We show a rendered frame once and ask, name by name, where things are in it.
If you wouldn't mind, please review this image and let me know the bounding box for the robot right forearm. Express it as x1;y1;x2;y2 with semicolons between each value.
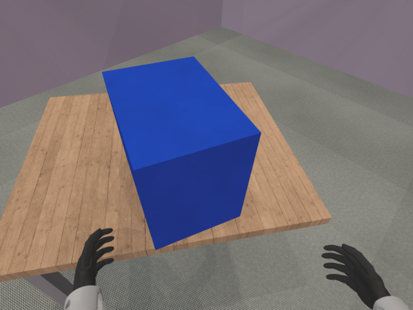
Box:
373;296;410;310

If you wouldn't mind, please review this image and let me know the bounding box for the carton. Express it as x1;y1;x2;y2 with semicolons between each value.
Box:
102;56;261;250

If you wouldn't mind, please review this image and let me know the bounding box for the robot left hand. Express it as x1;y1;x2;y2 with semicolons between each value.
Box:
73;228;114;291

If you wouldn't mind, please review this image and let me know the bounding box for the robot right hand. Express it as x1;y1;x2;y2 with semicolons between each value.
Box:
321;244;391;310

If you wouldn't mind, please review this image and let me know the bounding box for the robot left forearm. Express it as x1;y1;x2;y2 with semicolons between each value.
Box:
64;285;106;310

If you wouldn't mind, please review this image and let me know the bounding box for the table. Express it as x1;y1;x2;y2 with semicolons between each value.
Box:
0;82;332;306

